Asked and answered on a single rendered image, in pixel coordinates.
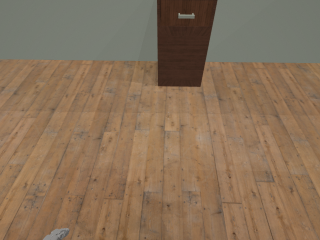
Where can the drawer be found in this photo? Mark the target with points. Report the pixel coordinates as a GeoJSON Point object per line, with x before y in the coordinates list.
{"type": "Point", "coordinates": [170, 9]}

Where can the robot left hand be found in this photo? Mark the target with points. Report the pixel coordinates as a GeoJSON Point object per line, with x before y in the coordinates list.
{"type": "Point", "coordinates": [57, 234]}

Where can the handle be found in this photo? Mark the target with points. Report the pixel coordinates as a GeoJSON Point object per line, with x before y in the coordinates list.
{"type": "Point", "coordinates": [186, 16]}

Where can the cabinet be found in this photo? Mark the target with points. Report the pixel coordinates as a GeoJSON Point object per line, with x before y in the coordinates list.
{"type": "Point", "coordinates": [182, 51]}

